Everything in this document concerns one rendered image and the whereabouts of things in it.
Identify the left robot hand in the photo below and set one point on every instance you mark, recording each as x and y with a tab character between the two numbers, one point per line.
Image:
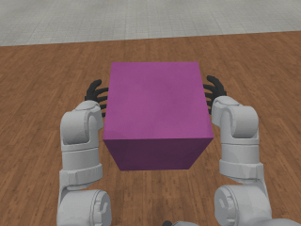
92	94

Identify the robot right upper arm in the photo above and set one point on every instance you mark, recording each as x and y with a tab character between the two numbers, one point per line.
245	205

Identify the left robot forearm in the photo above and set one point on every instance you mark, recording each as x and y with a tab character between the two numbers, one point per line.
79	139

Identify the robot left upper arm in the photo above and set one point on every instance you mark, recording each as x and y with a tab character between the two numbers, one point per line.
85	208

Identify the carton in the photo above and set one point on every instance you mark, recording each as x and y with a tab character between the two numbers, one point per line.
156	115

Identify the right robot hand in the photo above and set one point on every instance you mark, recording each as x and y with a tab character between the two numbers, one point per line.
217	91

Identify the right robot forearm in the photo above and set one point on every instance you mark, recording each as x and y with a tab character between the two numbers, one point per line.
239	135

